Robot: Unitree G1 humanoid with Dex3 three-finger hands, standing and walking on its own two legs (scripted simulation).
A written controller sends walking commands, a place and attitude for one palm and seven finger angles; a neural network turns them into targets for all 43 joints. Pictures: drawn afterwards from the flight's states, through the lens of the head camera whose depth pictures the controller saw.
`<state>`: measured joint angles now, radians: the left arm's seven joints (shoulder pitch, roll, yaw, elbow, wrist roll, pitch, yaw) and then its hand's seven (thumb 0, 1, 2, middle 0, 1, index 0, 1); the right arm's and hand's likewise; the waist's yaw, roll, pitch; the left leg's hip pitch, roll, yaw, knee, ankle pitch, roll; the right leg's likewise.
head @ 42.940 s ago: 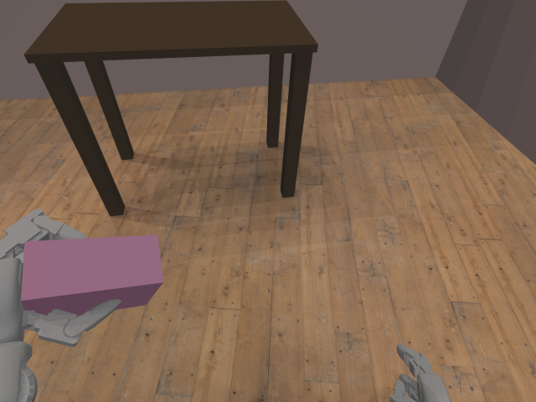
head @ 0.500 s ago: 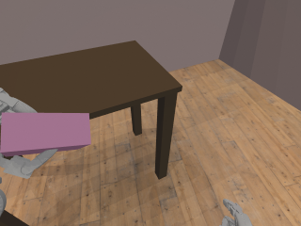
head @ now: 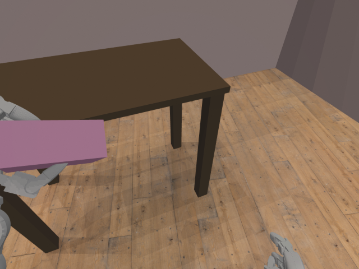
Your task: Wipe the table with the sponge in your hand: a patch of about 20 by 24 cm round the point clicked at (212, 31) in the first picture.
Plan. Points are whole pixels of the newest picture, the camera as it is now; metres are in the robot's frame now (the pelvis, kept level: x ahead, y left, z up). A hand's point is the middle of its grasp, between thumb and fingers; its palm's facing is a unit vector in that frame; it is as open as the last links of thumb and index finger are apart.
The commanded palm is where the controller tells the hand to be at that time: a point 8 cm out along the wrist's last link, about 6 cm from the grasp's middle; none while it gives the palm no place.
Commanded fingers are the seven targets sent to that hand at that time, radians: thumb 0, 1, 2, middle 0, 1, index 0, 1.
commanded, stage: stop stepping back and stand still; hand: left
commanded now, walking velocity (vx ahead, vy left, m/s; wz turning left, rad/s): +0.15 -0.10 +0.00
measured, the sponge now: (69, 145) +0.24 +0.19 +0.23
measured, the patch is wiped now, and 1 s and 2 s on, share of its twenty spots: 1.00 1.00 1.00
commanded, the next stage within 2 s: stand and wait in 0.30 s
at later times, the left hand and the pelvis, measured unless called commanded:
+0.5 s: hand (29, 136) +0.24 +0.25 +0.25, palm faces +0.51 -0.77 -0.38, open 9.7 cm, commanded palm +0.17 +0.29 +0.26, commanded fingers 0.00 0.10 1.30 -1.20 -1.60 -1.20 -1.60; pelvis +0.02 +0.00 +0.00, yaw +2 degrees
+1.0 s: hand (12, 144) +0.24 +0.28 +0.24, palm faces +0.47 -0.80 -0.37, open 9.7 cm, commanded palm +0.17 +0.32 +0.26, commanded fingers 0.00 0.10 1.30 -1.20 -1.60 -1.20 -1.60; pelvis +0.02 +0.04 +0.01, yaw +1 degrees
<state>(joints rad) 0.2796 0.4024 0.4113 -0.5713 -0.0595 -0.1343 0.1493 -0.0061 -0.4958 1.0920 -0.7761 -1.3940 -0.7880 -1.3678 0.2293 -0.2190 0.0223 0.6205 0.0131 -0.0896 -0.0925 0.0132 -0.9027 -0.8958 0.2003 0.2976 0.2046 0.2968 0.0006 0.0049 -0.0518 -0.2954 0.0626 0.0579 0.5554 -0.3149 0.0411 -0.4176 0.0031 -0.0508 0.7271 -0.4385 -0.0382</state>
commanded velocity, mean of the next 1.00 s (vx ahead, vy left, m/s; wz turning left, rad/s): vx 0.02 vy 0.00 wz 0.00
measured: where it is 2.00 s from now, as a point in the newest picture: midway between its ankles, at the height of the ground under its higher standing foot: outside the picture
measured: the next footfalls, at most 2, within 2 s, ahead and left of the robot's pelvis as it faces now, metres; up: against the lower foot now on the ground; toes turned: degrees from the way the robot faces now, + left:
left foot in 0.40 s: +0.07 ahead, +0.16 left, +0.00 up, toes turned +4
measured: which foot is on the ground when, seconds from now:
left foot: down 0.00-0.14, up 0.16-0.38, down 0.40-1.00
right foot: down 0.00-1.00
